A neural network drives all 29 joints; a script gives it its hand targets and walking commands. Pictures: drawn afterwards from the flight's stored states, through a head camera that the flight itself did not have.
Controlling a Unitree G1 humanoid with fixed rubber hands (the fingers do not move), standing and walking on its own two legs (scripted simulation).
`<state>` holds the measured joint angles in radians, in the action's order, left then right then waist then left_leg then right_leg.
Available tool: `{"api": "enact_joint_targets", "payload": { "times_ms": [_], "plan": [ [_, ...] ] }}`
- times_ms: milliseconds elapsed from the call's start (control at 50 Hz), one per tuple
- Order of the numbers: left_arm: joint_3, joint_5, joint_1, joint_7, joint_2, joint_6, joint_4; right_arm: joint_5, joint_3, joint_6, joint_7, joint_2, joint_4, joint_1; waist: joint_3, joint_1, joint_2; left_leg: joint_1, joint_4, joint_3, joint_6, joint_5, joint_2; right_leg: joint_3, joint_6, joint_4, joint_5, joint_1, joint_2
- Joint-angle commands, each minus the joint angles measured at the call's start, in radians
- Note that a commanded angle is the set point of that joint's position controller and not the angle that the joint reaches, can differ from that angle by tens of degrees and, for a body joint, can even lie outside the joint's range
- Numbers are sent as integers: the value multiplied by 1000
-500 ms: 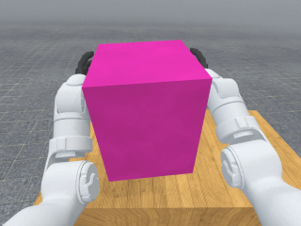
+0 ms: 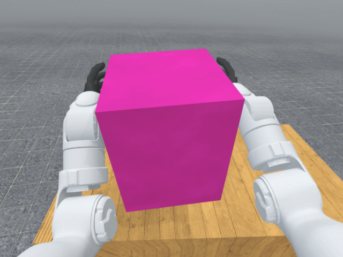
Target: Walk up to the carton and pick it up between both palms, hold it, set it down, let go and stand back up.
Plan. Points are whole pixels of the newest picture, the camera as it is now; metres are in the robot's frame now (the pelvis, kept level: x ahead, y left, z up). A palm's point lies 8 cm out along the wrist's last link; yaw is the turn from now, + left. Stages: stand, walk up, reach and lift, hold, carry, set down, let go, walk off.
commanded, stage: hold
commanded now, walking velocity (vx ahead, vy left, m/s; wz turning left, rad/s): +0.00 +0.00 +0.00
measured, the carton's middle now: (166, 128) +0.31 +0.00 +0.23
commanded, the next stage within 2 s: set down in 1.38 s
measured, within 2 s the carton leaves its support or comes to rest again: neither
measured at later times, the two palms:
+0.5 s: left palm (93, 97) +0.35 +0.15 +0.28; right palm (227, 89) +0.36 -0.14 +0.30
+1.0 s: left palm (94, 97) +0.36 +0.15 +0.28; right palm (226, 90) +0.37 -0.14 +0.29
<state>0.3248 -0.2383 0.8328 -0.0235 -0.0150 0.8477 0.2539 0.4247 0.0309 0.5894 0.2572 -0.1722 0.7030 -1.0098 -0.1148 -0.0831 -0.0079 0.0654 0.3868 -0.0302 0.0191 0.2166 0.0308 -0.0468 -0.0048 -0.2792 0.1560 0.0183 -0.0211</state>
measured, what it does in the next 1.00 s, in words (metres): stands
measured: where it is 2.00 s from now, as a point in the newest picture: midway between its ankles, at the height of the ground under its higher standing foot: outside the picture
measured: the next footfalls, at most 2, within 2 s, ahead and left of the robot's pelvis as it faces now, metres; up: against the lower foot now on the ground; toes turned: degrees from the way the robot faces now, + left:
none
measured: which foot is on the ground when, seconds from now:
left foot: down 0.00-1.00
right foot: down 0.00-1.00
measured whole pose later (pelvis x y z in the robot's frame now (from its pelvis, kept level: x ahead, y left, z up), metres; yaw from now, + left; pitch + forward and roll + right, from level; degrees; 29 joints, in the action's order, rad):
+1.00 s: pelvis +0.00 +0.00 +0.00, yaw +0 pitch -5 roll -1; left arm 0.33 -0.23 0.86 -0.02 -0.03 0.83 0.32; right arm 0.41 0.03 0.59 0.25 -0.17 0.75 -1.03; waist -0.13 -0.08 -0.01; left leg 0.08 0.38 -0.03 0.02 0.21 0.03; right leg -0.05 -0.01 -0.28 0.15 0.04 -0.02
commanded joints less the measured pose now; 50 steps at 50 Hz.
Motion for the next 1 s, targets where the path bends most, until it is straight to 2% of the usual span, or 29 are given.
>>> {"api": "enact_joint_targets", "payload": {
  "times_ms": [0,100,140,160,180,240,300,320,340,360,400,460,500,560,580,660,680,700,760,800,820,900,980],
  "plan": [
    [-404,140,781,142,561,-48,-81,99,233,-9,-93,705,-260,-722,-285,-5,44,12,-62,10,33,-234,-70,33,45,-1,-209,-125,-56],
    [-442,177,829,130,580,-67,-132,113,254,-24,-92,743,-330,-774,-378,-9,49,-14,-34,5,37,-291,-73,29,51,-18,-269,-139,-63],
    [-446,178,831,123,577,-69,-146,116,259,-19,-92,744,-313,-747,-379,-12,48,-28,-29,3,41,-305,-74,28,55,-20,-278,-135,-64],
    [-434,173,815,122,573,-67,-140,124,276,-22,-91,755,-336,-757,-387,4,33,-29,-25,5,34,-314,-79,27,59,-19,-291,-144,-63],
    [-429,168,806,122,569,-65,-135,125,272,-17,-89,745,-322,-741,-378,-1,38,-30,-27,5,35,-314,-79,29,59,-20,-301,-145,-62],
    [-385,148,787,131,546,-59,-64,105,257,-16,-91,743,-297,-757,-324,21,4,2,-53,11,14,-222,-81,29,60,-1,-219,-123,-54],
    [-389,151,813,139,554,-65,-55,84,229,-17,-92,744,-262,-756,-308,4,21,27,-68,15,11,-176,-77,35,53,3,-178,-118,-51],
    [-378,148,824,140,552,-66,-46,83,231,-19,-94,747,-264,-777,-312,15,14,32,-70,15,8,-168,-77,34,54,4,-165,-117,-51],
    [-371,145,811,141,549,-65,-34,84,231,-19,-94,750,-259,-770,-309,12,7,30,-69,16,4,-175,-77,36,54,7,-176,-123,-50],
    [-387,156,829,142,557,-69,-52,84,226,-23,-94,749,-271,-783,-331,4,22,27,-64,14,11,-187,-76,35,53,0,-191,-120,-50],
    [-380,157,841,140,549,-74,-47,89,228,-20,-92,758,-265,-790,-335,8,15,26,-58,14,11,-197,-80,36,58,-2,-205,-121,-50],
    [-403,169,853,140,567,-75,-61,94,220,-17,-92,751,-249,-769,-348,-14,51,25,-57,10,26,-197,-77,37,51,-6,-202,-123,-50],
    [-375,155,861,141,555,-76,-35,83,207,-14,-95,746,-211,-769,-314,-1,43,41,-71,12,20,-160,-76,34,51,2,-157,-107,-48],
    [-378,155,878,141,558,-80,-26,72,187,-14,-101,740,-183,-765,-303,-11,54,53,-80,10,23,-143,-70,34,44,2,-132,-99,-50],
    [-378,160,873,140,565,-80,-22,77,196,-20,-103,742,-205,-790,-323,1,50,53,-77,11,21,-149,-70,32,45,0,-133,-102,-52],
    [-364,156,862,135,563,-80,2,83,200,-23,-107,739,-203,-800,-326,9,43,59,-77,10,18,-158,-71,33,45,1,-137,-109,-54],
    [-374,161,854,133,570,-82,-23,93,219,-28,-107,748,-228,-804,-361,14,39,45,-67,7,17,-193,-72,32,46,-6,-171,-126,-58],
    [-379,163,866,130,571,-83,-30,98,212,-26,-106,745,-220,-797,-358,8,50,36,-62,5,25,-211,-71,30,44,-9,-180,-123,-60],
    [-384,168,841,130,570,-81,-51,114,234,-26,-100,744,-244,-776,-387,3,37,4,-48,5,28,-260,-76,31,50,-11,-236,-139,-62],
    [-386,167,833,128,572,-79,-47,114,235,-25,-96,737,-258,-777,-372,1,38,-3,-47,5,31,-260,-76,29,52,-8,-232,-121,-62],
    [-369,160,838,131,557,-78,-21,105,232,-25,-96,740,-252,-795,-347,10,18,8,-51,9,21,-236,-79,29,57,1,-211,-111,-59],
    [-378,159,832,132,567,-76,-48,109,226,-24,-95,732,-244,-767,-338,-2,34,5,-54,5,28,-241,-75,32,51,0,-218,-116,-59],
    [-403,171,827,134,572,-73,-81,120,241,-22,-88,736,-288,-765,-369,-11,38,-22,-35,4,36,-294,-78,31,55,-8,-279,-135,-61]
  ]
}}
